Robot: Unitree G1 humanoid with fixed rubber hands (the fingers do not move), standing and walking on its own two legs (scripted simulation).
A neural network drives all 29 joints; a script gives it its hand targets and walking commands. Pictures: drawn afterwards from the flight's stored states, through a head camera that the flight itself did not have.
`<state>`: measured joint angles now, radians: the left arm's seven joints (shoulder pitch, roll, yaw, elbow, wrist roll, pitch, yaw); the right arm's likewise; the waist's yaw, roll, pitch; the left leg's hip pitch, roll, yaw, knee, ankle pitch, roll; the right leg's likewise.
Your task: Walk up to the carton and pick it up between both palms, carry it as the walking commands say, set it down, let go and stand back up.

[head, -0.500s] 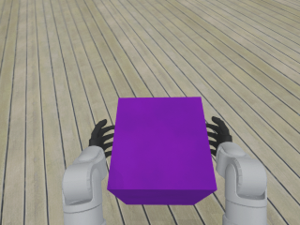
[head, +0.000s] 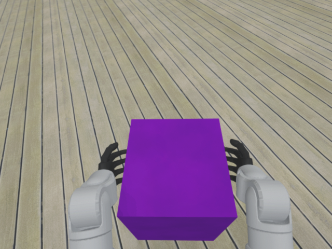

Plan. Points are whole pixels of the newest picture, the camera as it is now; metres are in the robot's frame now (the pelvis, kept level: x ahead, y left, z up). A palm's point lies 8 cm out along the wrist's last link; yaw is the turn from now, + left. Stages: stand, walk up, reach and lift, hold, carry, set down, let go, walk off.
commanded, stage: carry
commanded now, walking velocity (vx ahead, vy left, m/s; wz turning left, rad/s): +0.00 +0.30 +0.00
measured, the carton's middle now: (175, 184) +0.28 +0.00 +0.01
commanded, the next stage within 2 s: none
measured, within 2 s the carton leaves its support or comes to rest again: neither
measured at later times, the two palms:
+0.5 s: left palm (0, 188) +0.26 +0.38 +0.08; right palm (131, 176) +0.27 +0.09 +0.07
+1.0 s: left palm out of the picture +0.27 +0.62 +0.06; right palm (28, 181) +0.28 +0.33 +0.07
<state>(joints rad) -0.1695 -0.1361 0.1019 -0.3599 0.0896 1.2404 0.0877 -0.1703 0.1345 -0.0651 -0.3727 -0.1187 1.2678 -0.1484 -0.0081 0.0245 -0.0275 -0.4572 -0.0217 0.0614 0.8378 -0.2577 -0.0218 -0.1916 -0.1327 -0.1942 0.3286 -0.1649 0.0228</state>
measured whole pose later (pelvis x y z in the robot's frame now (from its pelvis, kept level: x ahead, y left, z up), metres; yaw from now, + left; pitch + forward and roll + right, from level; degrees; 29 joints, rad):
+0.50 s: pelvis +0.00 +0.23 -0.02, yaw -1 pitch +3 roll +2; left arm -0.16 -0.13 0.10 -0.43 0.08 1.23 0.11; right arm -0.19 0.14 -0.07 -0.38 -0.13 1.23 -0.12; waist 0.03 -0.01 -0.02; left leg -0.31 -0.08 0.21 0.37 -0.12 0.13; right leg -0.28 -0.07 -0.21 0.50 -0.29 -0.04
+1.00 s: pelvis +0.00 +0.47 -0.01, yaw -2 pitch +3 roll +0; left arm -0.15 -0.13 0.10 -0.43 0.09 1.24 0.11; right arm -0.21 0.14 -0.07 -0.36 -0.11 1.24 -0.13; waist 0.04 -0.04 0.04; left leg -0.30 0.03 0.16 0.36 -0.10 0.05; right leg -0.45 -0.10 -0.15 0.91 -0.51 0.03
